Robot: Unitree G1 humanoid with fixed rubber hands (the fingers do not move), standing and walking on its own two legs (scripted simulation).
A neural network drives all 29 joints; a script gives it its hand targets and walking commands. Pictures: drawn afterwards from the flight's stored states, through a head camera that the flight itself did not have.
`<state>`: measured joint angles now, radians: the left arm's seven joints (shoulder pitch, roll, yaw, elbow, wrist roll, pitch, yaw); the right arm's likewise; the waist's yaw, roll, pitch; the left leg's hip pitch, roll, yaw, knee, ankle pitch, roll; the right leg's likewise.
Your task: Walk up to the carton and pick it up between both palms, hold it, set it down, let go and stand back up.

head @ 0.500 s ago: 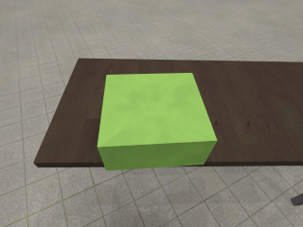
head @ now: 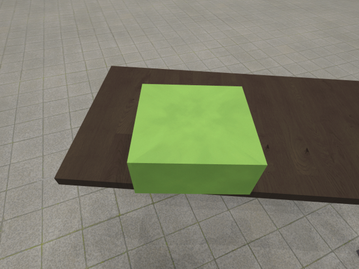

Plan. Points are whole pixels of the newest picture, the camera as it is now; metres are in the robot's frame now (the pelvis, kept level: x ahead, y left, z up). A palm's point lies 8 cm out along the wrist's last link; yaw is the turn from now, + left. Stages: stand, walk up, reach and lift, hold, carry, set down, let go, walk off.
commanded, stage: walk up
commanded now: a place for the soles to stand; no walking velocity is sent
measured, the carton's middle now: (192, 135) +0.48 -0.01 +0.01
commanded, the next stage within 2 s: none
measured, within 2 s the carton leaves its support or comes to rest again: neither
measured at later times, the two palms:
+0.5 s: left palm out of the picture +0.02 +0.26 -0.13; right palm out of the picture +0.10 -0.24 -0.11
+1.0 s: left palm out of the picture -0.01 +0.27 -0.12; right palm out of the picture +0.07 -0.24 -0.11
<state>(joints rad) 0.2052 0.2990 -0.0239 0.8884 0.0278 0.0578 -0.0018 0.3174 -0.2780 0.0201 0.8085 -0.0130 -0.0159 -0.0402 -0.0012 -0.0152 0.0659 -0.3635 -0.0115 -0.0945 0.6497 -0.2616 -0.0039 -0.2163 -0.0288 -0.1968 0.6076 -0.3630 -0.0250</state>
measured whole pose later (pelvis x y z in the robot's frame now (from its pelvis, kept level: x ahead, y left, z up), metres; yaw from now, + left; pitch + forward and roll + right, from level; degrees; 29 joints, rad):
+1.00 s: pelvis +0.01 +0.00 +0.01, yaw +7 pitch -1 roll -2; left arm 0.32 0.28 -0.03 0.95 0.01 0.03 0.01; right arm 0.33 -0.25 0.05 0.87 -0.01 -0.02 -0.03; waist 0.00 0.02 0.02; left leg -0.31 -0.04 -0.09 0.59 -0.25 0.03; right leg -0.14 -0.05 -0.28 0.50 -0.34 -0.02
